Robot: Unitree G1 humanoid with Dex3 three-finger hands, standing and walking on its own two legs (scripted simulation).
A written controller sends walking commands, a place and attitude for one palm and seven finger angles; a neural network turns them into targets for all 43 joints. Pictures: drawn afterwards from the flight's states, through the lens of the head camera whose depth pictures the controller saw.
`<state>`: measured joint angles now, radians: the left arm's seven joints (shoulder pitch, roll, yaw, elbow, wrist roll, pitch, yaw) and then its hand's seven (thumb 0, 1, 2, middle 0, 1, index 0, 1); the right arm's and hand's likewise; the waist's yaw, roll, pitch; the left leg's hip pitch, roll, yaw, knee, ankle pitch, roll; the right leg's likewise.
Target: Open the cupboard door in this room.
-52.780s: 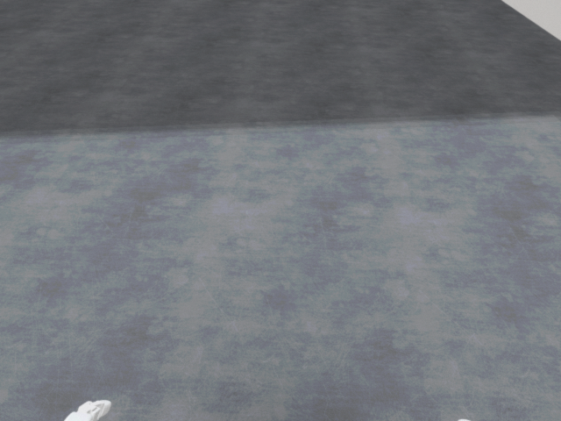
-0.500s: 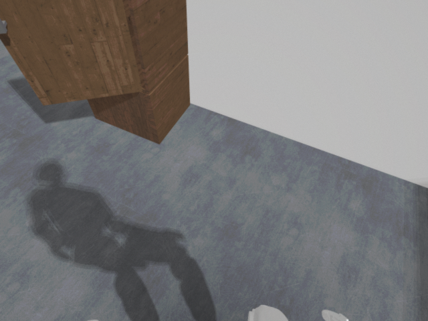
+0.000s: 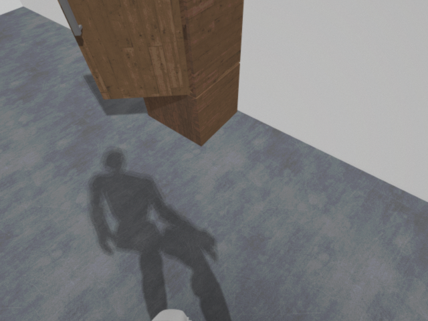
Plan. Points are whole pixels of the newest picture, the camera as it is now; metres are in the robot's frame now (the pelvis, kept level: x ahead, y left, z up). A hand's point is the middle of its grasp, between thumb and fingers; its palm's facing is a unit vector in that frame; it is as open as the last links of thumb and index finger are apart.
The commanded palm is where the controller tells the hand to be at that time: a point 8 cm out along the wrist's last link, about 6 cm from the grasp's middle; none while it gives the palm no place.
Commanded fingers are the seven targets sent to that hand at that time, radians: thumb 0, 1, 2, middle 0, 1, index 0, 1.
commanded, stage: take the last steps up to it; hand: left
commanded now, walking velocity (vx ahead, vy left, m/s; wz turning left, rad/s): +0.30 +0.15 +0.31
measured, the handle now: (70, 11) +1.06 +0.59 +0.06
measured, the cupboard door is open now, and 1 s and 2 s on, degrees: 41 41 41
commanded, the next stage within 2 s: come to a stop and stand still in 1.58 s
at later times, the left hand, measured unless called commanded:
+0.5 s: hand out of the picture +0.11 +0.26 -0.17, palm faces +0.14 -0.97 -0.19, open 7.4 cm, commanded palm none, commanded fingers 0.00 0.90 0.90 -0.20 -0.30 -0.20 -0.30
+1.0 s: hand (111, 292) +0.19 +0.25 -0.16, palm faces +0.27 -0.93 -0.23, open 7.2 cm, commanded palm none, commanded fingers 0.00 0.90 0.90 -0.20 -0.30 -0.20 -0.30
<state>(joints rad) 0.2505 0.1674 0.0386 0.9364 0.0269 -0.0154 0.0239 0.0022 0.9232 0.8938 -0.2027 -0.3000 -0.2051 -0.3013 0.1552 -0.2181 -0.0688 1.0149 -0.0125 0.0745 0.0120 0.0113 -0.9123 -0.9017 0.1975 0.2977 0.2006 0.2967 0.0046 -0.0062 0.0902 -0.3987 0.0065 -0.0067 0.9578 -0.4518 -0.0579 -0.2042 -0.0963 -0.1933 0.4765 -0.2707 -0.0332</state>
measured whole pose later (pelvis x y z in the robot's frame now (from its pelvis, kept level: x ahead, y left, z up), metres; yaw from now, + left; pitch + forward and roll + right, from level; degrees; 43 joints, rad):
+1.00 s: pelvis +0.24 +0.07 +0.01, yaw +12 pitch +1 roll +2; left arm 0.32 0.15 0.05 1.09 0.02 -0.09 0.01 -0.02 0.95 0.89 -0.20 -0.30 -0.20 -0.30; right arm 0.20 -0.20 -0.06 1.06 -0.03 0.01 0.02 0.01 -0.91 -0.90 0.19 0.30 0.20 0.30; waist 0.02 0.01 0.04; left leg -0.60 0.10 0.01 0.98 -0.13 -0.05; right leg -0.11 -0.07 -0.21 0.33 -0.24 -0.03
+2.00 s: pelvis +0.51 +0.25 -0.01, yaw +8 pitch -1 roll +0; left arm 0.19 0.18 0.05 1.03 0.02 0.01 0.03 -0.01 0.94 0.89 -0.20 -0.30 -0.20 -0.30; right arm 0.21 -0.16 -0.04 1.08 -0.01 0.04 -0.02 0.02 -0.94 -0.90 0.20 0.30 0.20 0.30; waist 0.00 -0.01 0.10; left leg -0.34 0.04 0.03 0.65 -0.33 -0.05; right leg -0.25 -0.05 -0.12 0.52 -0.26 -0.01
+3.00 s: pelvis +0.50 +0.23 -0.01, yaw +6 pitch -1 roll -1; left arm 0.31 0.12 -0.01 1.10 0.02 -0.04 0.04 0.00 0.91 0.89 -0.20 -0.30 -0.20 -0.30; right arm 0.28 -0.14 -0.01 1.09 -0.01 0.00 -0.02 0.01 -0.92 -0.90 0.20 0.30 0.20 0.30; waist -0.02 0.02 0.06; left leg -0.27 0.06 0.02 0.55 -0.27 -0.02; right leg -0.15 0.01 -0.05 0.49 -0.32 -0.01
